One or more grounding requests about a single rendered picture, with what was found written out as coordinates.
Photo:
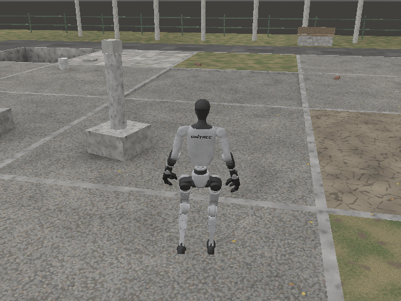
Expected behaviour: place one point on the right robot hand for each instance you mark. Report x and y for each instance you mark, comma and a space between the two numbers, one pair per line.
234, 182

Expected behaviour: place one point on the right robot shin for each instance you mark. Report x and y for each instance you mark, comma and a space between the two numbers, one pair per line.
212, 225

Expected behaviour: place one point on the robot left upper arm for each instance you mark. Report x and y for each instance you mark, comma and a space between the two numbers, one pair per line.
181, 132

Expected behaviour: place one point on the left robot foot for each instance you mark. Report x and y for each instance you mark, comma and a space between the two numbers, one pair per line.
181, 249

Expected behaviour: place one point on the left robot hand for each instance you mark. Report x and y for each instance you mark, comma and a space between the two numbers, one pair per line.
170, 176

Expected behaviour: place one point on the left robot forearm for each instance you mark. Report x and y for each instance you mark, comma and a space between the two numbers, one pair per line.
169, 165

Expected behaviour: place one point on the right robot forearm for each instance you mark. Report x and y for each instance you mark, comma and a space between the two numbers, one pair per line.
232, 168

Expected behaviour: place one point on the robot right upper arm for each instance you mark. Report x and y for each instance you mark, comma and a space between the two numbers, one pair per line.
224, 142

